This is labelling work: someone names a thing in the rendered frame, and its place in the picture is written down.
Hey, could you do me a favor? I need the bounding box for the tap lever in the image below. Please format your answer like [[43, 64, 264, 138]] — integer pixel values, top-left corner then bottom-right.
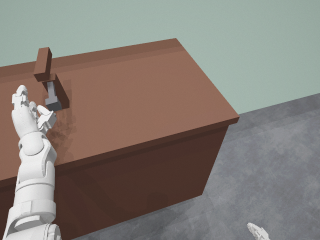
[[45, 81, 62, 112]]

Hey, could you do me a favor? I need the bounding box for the counter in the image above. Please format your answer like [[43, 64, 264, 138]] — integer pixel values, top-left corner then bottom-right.
[[0, 38, 240, 240]]

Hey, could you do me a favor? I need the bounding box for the robot left hand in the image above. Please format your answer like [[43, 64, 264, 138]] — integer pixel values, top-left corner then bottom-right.
[[11, 85, 57, 139]]

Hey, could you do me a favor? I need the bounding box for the left robot upper arm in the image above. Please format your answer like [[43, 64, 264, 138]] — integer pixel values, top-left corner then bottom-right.
[[5, 223, 62, 240]]

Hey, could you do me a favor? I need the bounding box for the robot right hand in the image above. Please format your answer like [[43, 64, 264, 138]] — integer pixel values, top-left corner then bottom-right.
[[247, 222, 270, 240]]

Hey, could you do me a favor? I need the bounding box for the robot left forearm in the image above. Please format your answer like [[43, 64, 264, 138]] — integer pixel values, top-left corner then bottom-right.
[[2, 132, 57, 240]]

